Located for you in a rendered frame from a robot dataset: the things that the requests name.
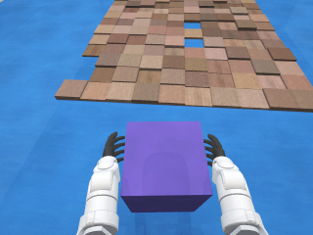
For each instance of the robot left forearm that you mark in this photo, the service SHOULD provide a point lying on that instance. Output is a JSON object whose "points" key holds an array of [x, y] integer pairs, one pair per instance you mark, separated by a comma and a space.
{"points": [[100, 214]]}

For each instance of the robot right forearm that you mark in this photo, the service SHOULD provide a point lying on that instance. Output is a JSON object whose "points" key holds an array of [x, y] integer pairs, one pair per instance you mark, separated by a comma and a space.
{"points": [[238, 213]]}

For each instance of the left robot hand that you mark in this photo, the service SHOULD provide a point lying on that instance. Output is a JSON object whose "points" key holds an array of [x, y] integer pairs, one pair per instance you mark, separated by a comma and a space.
{"points": [[110, 147]]}

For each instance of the carton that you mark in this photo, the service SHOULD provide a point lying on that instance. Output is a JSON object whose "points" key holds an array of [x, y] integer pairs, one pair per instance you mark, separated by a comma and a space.
{"points": [[164, 167]]}

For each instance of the right robot hand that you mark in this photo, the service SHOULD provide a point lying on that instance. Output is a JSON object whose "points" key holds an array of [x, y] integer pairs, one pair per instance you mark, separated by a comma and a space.
{"points": [[216, 148]]}

